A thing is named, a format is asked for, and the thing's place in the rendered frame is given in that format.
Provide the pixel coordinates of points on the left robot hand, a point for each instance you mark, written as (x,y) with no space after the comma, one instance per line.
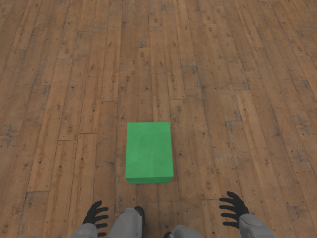
(90,218)

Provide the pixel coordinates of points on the right robot forearm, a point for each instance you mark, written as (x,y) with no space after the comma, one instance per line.
(251,227)

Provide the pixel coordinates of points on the left robot forearm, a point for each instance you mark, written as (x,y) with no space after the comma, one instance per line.
(86,230)

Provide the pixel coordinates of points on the carton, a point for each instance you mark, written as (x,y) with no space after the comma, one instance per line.
(148,153)

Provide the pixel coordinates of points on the right robot hand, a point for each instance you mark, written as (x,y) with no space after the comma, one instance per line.
(239,208)

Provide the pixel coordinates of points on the robot left foot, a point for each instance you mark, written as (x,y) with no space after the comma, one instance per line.
(141,212)

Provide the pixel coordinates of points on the left robot thigh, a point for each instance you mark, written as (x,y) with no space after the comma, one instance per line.
(127,225)

